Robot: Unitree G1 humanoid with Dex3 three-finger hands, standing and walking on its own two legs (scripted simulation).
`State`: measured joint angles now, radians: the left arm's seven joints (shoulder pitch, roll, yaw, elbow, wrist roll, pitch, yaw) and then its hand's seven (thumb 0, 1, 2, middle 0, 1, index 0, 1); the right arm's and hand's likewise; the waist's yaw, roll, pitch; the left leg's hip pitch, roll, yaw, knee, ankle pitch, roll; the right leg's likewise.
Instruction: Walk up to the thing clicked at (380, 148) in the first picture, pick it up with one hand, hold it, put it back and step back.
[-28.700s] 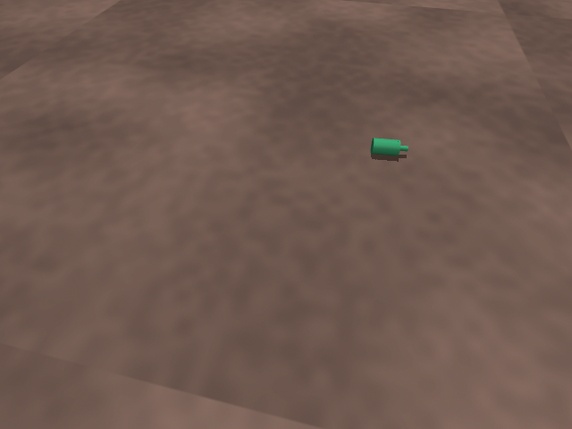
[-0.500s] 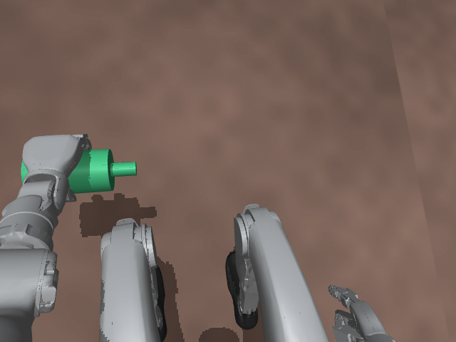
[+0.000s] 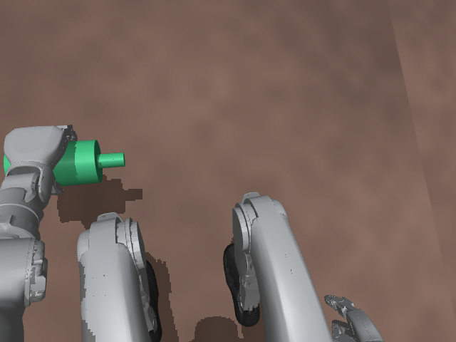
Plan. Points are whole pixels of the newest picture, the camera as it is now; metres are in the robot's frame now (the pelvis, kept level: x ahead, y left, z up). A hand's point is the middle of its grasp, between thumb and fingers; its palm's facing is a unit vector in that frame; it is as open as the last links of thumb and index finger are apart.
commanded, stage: lower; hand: left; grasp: from above
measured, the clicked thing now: (72, 163) +0.44 +0.24 -0.21
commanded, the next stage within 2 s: rest in 0.36 s
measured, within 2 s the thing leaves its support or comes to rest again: neither
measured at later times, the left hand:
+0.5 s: hand (64, 170) +0.43 +0.27 -0.25, palm faces -0.46 -0.04 -0.89, open 11.1 cm
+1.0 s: hand (73, 169) +0.44 +0.26 -0.29, palm faces -0.46 -0.08 -0.88, open 11.1 cm
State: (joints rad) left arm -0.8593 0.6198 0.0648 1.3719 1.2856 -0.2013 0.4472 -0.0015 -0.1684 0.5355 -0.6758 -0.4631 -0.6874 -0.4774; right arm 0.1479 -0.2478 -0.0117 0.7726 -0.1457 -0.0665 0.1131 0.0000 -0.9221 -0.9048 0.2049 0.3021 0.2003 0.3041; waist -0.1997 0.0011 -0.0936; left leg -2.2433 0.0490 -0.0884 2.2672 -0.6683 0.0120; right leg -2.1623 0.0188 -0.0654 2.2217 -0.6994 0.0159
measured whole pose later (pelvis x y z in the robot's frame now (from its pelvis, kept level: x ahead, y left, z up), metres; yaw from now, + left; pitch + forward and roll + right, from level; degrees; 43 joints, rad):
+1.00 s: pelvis +0.01 +0.00 -0.07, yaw -5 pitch +31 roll -9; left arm -0.88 0.76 0.16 1.52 1.32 -0.26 0.57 0.00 -0.13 0.49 -0.67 -0.44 -0.68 -0.46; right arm 0.09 -0.28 0.10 0.78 -0.23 -0.12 0.19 0.00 -0.91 -0.90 0.21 0.30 0.20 0.30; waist -0.27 -0.07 0.06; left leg -2.37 0.05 -0.19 2.53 -0.71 0.00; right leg -2.27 0.05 -0.14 2.43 -0.71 0.02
